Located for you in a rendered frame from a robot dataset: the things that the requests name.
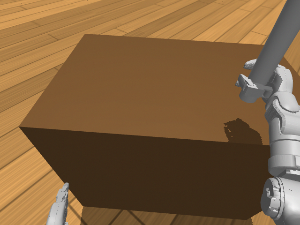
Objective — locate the left robot hand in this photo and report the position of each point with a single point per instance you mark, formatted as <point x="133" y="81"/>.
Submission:
<point x="58" y="211"/>

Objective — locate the can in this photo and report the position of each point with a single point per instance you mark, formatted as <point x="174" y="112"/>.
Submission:
<point x="283" y="33"/>

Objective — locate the right robot hand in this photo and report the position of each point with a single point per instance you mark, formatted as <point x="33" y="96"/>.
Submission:
<point x="281" y="80"/>

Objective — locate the right robot arm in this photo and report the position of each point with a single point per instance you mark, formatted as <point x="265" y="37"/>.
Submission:
<point x="281" y="194"/>

